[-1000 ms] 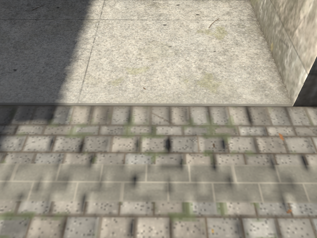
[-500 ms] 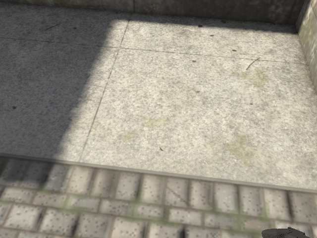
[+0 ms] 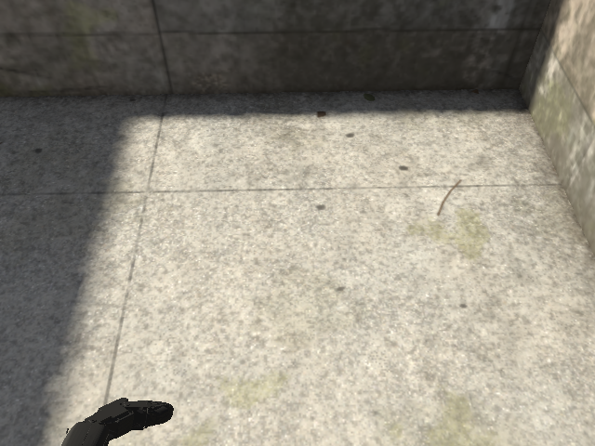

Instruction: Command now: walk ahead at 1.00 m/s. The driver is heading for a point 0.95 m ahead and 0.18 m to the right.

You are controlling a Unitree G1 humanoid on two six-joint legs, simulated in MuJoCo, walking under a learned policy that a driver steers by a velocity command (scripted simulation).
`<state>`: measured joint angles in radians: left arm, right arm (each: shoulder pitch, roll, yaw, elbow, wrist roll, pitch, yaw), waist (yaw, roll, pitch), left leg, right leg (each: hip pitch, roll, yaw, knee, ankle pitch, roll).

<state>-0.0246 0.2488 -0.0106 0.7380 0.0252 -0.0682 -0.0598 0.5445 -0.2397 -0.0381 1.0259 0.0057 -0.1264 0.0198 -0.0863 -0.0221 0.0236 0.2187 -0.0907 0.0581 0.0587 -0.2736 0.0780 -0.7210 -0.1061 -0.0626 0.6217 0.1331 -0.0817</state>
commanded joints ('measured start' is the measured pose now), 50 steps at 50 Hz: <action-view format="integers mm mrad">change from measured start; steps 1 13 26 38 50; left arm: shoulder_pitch -52 371 503 200 431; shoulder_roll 82 66 253 18 303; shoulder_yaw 15 66 101 55 118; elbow -63 181 219 -3 93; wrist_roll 4 -6 -7 1 61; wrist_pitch -14 -43 -44 62 -6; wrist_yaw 12 54 66 0 31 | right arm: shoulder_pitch -33 -238 -371 -225 -23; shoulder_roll -191 -42 -181 -68 -55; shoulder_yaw -30 12 -7 -16 -15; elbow -47 -197 -304 -151 -166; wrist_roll -5 -46 -38 -21 15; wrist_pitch -14 56 37 -9 39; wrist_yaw -12 16 -7 -9 -52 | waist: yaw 72 47 -18 110 139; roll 82 -10 -64 102 -190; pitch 89 20 -112 52 -283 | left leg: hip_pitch -147 -830 -384 -372 -709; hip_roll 257 211 61 354 67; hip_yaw -27 -147 -5 7 141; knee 17 1183 475 72 1499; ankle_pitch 982 1 177 195 -372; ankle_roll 71 0 11 -19 -78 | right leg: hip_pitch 235 527 783 -10 1100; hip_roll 95 -87 -49 -46 -221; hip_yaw -77 336 162 75 406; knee -81 -487 -162 608 83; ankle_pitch -3 -476 611 -255 1073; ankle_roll -42 -142 -74 -17 -229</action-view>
